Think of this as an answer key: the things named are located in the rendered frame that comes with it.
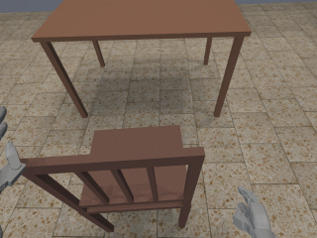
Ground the table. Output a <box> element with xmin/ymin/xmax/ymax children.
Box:
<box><xmin>31</xmin><ymin>0</ymin><xmax>252</xmax><ymax>118</ymax></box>

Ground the left robot hand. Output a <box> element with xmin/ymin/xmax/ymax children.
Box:
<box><xmin>0</xmin><ymin>105</ymin><xmax>26</xmax><ymax>194</ymax></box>

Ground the right robot hand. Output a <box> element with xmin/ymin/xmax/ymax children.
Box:
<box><xmin>233</xmin><ymin>185</ymin><xmax>271</xmax><ymax>236</ymax></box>

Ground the right robot forearm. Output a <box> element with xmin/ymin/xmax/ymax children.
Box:
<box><xmin>252</xmin><ymin>228</ymin><xmax>277</xmax><ymax>238</ymax></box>

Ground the chair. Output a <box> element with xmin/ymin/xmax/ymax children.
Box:
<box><xmin>20</xmin><ymin>125</ymin><xmax>206</xmax><ymax>233</ymax></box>

